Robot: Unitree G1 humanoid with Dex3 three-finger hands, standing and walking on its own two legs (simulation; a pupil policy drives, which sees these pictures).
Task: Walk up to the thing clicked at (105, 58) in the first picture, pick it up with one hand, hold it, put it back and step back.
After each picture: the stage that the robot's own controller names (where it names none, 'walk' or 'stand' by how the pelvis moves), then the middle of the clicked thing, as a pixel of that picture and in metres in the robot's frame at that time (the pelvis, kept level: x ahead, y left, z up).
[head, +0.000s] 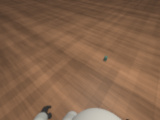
stand; (105, 58) +1.26 -0.32 -0.72
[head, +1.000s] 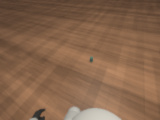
walk; (91, 59) +1.18 +0.06 -0.70
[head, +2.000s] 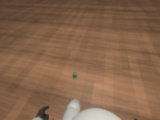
walk; (74, 75) +0.72 +0.30 -0.71
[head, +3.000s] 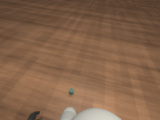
walk; (71, 91) +0.46 +0.20 -0.70
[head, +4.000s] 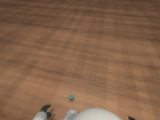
stand; (71, 97) +0.34 +0.22 -0.72
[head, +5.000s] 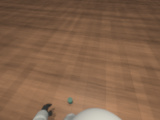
stand; (70, 100) +0.32 +0.22 -0.72
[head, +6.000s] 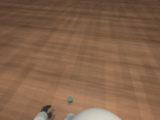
stand; (70, 99) +0.33 +0.23 -0.73
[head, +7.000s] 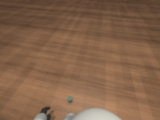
stand; (70, 99) +0.34 +0.23 -0.73
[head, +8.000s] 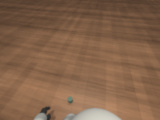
stand; (70, 99) +0.33 +0.23 -0.73
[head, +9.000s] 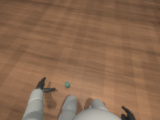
go down; (67, 85) +0.36 +0.23 -0.63
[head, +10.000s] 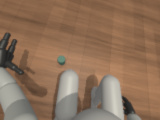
go down; (61, 60) +0.42 +0.25 -0.30
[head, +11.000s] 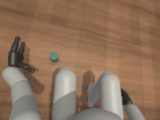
close in; (54, 57) +0.41 +0.27 -0.27
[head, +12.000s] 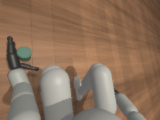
close; (24, 54) +0.40 +0.30 -0.22
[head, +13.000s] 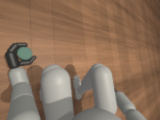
lift; (25, 54) +0.38 +0.29 -0.22
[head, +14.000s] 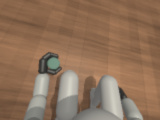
lift; (54, 64) +0.33 +0.27 -0.07
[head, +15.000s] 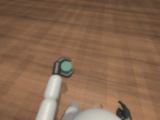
hold; (67, 70) +0.33 +0.17 +0.06
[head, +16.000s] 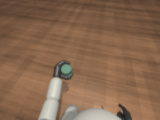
hold; (67, 72) +0.33 +0.17 +0.02
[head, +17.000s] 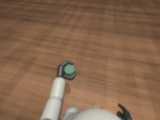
hold; (70, 73) +0.34 +0.15 +0.02
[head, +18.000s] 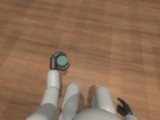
crouch; (63, 63) +0.39 +0.20 -0.06
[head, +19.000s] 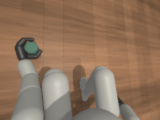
lower; (33, 50) +0.43 +0.29 -0.19
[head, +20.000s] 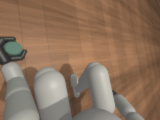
lower; (15, 50) +0.42 +0.31 -0.23
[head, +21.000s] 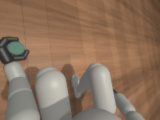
lower; (18, 50) +0.41 +0.31 -0.23
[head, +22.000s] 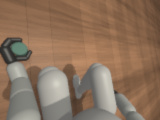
lower; (21, 51) +0.41 +0.30 -0.23
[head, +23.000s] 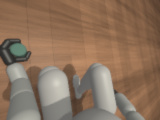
lower; (20, 52) +0.41 +0.31 -0.23
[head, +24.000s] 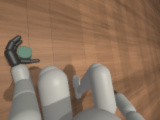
open; (25, 54) +0.40 +0.29 -0.23
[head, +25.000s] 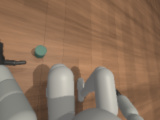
stand; (40, 52) +0.40 +0.27 -0.24
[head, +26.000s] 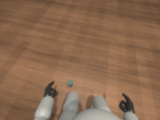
stand; (70, 83) +0.38 +0.20 -0.58
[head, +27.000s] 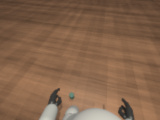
stand; (71, 95) +0.37 +0.20 -0.66
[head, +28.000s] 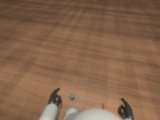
stand; (72, 96) +0.35 +0.19 -0.67
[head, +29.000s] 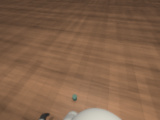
stand; (74, 97) +0.39 +0.19 -0.72
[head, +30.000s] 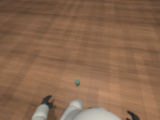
walk; (77, 82) +0.47 +0.16 -0.71
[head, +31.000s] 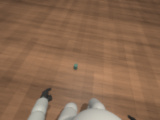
walk; (75, 66) +0.74 +0.16 -0.70
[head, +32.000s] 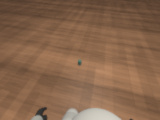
stand; (79, 62) +1.03 +0.21 -0.70
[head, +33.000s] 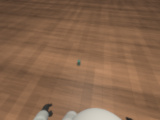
stand; (78, 62) +1.01 +0.21 -0.72
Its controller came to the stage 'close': yes
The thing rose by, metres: 0.72
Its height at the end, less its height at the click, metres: +0.00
